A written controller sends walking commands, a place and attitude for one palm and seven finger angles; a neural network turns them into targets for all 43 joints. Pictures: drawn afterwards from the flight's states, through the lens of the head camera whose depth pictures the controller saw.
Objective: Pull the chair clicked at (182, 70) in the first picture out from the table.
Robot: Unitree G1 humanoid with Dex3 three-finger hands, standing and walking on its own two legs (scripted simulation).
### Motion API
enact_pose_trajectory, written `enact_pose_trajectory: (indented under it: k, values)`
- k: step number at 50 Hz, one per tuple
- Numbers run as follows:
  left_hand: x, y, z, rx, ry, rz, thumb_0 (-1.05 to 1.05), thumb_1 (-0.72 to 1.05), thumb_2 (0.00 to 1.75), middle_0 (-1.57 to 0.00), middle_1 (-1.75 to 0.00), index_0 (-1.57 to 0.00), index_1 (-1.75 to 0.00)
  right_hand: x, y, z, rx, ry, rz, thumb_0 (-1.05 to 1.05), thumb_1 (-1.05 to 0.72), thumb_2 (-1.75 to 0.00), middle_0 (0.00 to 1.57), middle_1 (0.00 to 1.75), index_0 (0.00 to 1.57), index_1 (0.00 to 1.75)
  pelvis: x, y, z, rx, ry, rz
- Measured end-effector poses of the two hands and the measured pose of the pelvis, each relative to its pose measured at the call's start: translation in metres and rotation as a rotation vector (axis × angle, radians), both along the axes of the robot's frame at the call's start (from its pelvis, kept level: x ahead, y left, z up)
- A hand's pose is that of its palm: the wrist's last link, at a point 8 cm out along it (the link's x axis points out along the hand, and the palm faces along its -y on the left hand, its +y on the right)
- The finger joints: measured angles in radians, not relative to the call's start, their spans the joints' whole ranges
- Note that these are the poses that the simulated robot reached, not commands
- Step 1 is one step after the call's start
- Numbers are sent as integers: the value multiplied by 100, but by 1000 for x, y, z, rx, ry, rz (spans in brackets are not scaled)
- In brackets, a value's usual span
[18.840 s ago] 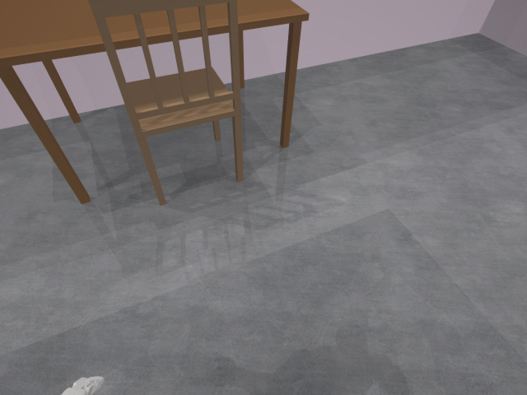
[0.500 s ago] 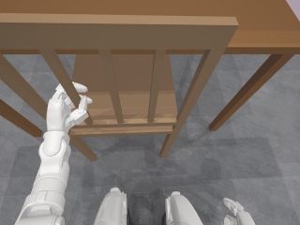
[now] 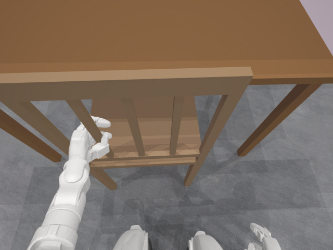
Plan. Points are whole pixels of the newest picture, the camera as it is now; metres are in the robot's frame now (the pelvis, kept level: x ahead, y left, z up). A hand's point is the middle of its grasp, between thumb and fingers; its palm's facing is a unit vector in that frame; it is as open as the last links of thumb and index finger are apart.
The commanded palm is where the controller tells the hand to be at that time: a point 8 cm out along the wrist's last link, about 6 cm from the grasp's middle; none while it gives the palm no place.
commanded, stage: step backward, pulling the chair out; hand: left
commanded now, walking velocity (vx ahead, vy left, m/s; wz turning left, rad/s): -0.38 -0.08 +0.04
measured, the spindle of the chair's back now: (135, 132) +0.40 +0.09 -0.03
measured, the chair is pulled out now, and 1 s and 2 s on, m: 0.01 0.12 0.19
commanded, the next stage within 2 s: none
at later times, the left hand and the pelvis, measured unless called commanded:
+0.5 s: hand (112, 163) +0.31 +0.14 -0.03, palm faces +0.06 -0.99 -0.15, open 5.0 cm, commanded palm +0.28 +0.19 -0.03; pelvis -0.04 -0.01 +0.04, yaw -3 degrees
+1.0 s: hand (117, 197) +0.24 +0.12 -0.03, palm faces +0.04 -0.98 -0.20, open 5.1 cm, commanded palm +0.22 +0.17 -0.02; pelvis -0.10 -0.02 +0.02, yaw -1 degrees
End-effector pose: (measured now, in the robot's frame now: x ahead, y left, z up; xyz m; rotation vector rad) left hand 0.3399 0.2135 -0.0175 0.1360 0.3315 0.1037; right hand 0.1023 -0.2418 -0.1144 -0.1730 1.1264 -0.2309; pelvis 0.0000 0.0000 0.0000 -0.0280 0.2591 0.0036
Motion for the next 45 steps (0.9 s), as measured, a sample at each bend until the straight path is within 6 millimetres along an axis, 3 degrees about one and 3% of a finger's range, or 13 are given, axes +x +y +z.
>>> enact_pose_trajectory:
  k: [5,12,22,32,45]
  values:
    - [0,-3,5,-49,78,43,5,76,81,-30,-115,-46,-145,-6,0,30,-33,9,-20,0,-90,-90,20,30,20,30,3,4,26,-14,-59,-13]
    - [-4,-3,7,-41,98,11,5,77,80,-29,-112,-48,-145,-25,-16,49,-84,20,-29,0,-90,-90,20,30,20,30,-5,3,36,-13,-125,-38]
    - [-36,-18,8,-14,108,2,3,76,78,-30,-110,-49,-145,-55,-28,44,-58,25,-74,0,-90,-90,20,30,20,30,-27,-8,39,-11,-165,-65]
    - [-77,-36,9,5,121,-26,1,75,77,-30,-111,-48,-145,-81,-37,42,-82,-23,-72,0,-90,-90,20,30,20,30,-62,-11,35,2,-199,-43]
    - [-116,-44,9,30,110,-48,0,73,79,-29,-113,-48,-145,-114,-27,30,-63,-53,-19,0,-90,-90,20,30,20,30,-96,-12,27,12,-236,-25]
